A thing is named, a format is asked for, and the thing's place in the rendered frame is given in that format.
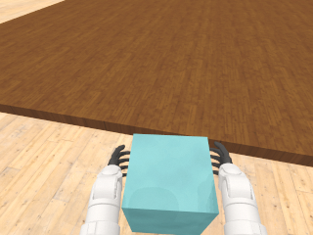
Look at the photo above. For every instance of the left robot forearm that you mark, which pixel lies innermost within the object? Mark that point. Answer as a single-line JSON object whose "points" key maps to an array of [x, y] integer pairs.
{"points": [[104, 203]]}

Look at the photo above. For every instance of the carton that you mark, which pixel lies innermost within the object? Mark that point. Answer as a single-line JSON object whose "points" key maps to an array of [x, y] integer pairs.
{"points": [[169, 187]]}

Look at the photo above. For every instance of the left robot hand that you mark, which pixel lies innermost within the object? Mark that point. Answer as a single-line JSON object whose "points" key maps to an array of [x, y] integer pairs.
{"points": [[115, 158]]}

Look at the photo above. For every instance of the right robot hand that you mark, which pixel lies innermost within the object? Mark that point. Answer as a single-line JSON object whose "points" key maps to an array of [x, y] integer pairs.
{"points": [[223, 158]]}

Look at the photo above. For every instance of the right robot forearm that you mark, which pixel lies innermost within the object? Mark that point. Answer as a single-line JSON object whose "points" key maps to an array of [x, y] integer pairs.
{"points": [[239, 202]]}

